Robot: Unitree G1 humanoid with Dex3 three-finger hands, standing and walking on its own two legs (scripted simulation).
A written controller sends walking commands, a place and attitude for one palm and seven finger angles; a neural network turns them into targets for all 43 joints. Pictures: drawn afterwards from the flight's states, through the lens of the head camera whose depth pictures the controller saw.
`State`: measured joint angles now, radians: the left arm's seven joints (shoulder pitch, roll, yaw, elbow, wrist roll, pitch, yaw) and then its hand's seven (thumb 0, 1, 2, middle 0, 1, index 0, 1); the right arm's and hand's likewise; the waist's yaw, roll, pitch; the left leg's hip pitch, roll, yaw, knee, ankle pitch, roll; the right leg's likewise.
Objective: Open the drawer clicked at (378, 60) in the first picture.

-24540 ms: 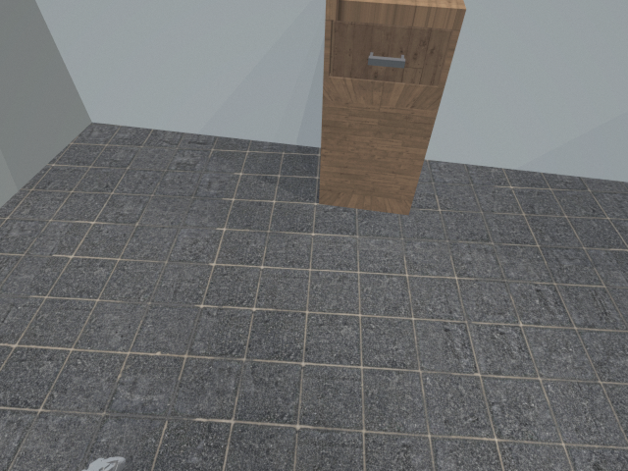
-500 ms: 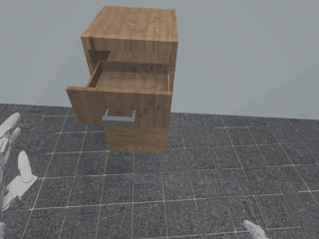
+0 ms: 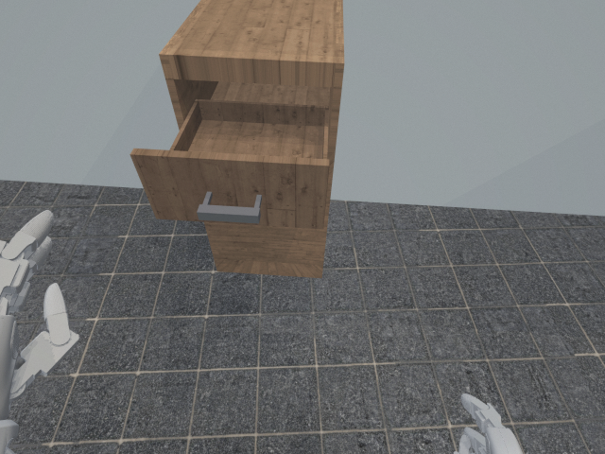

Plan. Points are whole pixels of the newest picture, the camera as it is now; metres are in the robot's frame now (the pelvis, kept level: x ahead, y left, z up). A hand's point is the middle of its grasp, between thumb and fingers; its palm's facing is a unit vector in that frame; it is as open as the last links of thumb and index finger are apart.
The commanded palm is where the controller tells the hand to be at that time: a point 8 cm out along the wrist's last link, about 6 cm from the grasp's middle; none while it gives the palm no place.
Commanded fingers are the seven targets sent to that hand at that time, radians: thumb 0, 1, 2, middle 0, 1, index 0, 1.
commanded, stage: let the arm hang, fingers relaxed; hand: left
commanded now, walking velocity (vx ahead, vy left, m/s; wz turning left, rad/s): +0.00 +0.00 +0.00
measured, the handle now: (231, 206) +0.57 +0.17 -0.05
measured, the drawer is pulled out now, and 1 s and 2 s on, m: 0.29 0.29 0.29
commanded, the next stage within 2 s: look to check the result in 1.08 s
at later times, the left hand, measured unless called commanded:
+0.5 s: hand out of the picture -0.03 +0.20 -0.17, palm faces +0.07 -0.98 -0.21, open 7.2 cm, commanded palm none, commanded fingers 0.00 0.90 0.90 -0.20 -0.30 -0.20 -0.30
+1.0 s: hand out of the picture +0.00 +0.19 -0.17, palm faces +0.04 -0.99 -0.16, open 7.3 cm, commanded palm none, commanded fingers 0.00 0.90 0.90 -0.20 -0.30 -0.20 -0.30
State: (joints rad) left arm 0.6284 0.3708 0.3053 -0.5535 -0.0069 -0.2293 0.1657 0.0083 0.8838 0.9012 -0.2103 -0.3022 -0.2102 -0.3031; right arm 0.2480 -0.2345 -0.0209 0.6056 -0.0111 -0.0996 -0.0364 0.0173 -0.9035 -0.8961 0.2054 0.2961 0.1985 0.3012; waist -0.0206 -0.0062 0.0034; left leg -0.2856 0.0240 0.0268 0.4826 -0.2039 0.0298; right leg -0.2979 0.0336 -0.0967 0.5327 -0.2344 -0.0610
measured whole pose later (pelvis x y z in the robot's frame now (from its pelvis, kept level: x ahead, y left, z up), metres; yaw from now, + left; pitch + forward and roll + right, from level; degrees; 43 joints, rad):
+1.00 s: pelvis +0.01 +0.03 +0.01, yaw +0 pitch -2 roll +0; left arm 0.29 0.12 0.02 1.12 0.01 0.00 0.04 0.00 0.91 0.90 -0.20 -0.30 -0.20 -0.30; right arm 0.33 -0.08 -0.01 1.13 -0.01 0.01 -0.03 0.01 -0.91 -0.90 0.20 0.30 0.20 0.30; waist -0.01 -0.01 0.05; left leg -0.19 0.00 0.05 0.42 -0.20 0.02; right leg -0.17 0.01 0.02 0.42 -0.21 0.00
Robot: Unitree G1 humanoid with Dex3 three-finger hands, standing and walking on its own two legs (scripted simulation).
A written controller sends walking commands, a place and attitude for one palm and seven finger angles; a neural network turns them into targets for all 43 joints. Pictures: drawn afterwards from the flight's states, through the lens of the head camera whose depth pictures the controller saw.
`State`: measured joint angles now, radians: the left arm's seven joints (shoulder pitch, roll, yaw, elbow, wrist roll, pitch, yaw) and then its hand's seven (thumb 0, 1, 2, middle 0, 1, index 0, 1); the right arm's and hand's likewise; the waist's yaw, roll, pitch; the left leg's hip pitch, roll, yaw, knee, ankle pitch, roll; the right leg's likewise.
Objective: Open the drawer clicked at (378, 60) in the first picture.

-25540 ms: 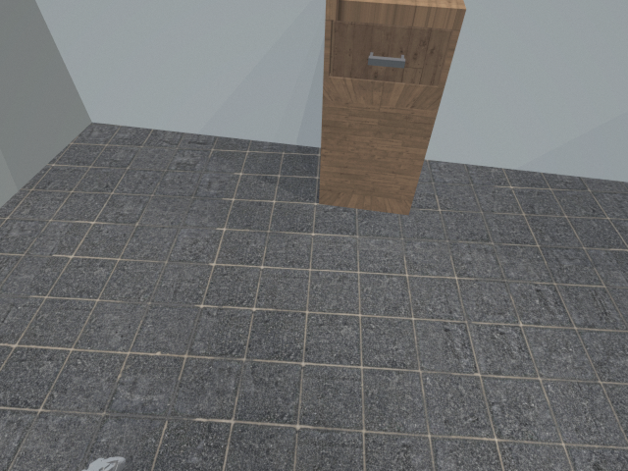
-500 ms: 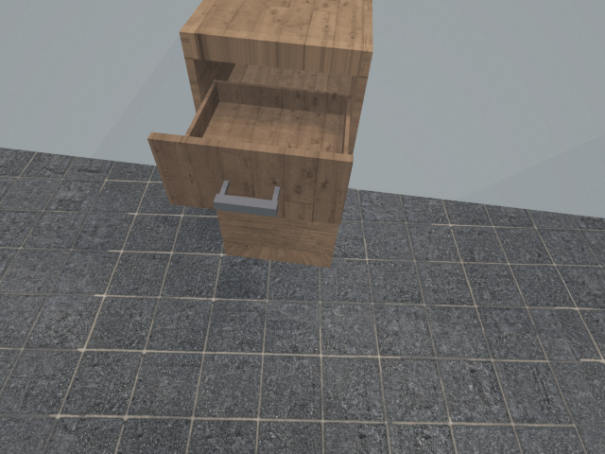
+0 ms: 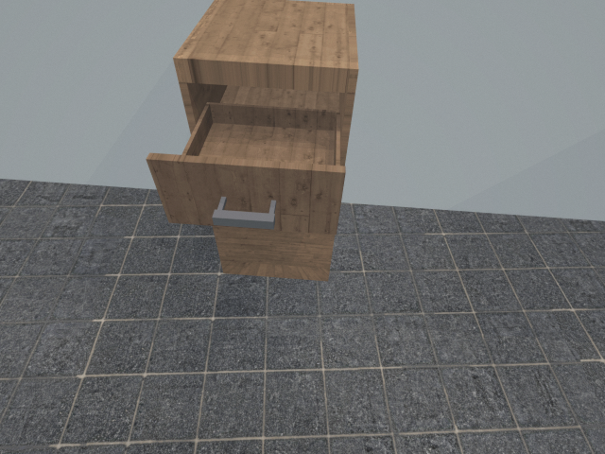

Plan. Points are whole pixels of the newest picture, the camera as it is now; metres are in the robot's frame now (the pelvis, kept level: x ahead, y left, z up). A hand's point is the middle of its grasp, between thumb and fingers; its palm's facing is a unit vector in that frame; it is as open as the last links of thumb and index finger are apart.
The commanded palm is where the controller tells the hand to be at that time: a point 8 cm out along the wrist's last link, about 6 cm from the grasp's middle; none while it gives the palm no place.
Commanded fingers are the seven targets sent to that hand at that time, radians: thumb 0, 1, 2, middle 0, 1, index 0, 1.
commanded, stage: let the arm hang, fingers relaxed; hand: left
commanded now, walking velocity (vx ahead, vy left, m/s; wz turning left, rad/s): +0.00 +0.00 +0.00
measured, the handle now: (246, 211) +0.56 +0.14 -0.06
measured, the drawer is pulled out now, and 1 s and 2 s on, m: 0.29 0.29 0.29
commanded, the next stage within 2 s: look to check the result in 0.08 s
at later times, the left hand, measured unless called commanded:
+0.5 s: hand out of the picture -0.02 +0.15 -0.18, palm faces +0.05 -0.98 -0.17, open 7.4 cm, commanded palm none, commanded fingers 0.00 0.90 0.90 -0.20 -0.30 -0.20 -0.30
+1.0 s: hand out of the picture +0.01 +0.14 -0.18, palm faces +0.04 -0.98 -0.18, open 7.4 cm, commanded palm none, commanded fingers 0.00 0.90 0.90 -0.20 -0.30 -0.20 -0.30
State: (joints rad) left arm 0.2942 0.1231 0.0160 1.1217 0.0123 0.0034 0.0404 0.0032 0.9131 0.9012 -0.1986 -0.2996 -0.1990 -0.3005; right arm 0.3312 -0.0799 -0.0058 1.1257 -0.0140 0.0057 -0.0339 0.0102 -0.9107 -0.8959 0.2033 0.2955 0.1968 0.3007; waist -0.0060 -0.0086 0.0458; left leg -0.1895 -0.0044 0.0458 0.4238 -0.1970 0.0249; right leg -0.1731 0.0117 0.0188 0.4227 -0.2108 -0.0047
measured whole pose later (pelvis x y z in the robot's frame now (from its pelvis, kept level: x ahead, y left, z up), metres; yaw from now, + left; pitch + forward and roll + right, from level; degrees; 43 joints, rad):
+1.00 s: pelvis +0.01 -0.02 +0.00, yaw +0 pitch -2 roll +0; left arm 0.27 0.13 0.02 1.13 0.01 0.00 0.04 0.00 0.91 0.90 -0.20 -0.30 -0.20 -0.30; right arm 0.29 -0.10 -0.01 1.13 -0.01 0.01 -0.04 0.01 -0.91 -0.90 0.20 0.30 0.20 0.30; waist -0.01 0.00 0.08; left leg -0.17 0.03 0.04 0.41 -0.21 -0.01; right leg -0.16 0.04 0.01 0.41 -0.22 -0.04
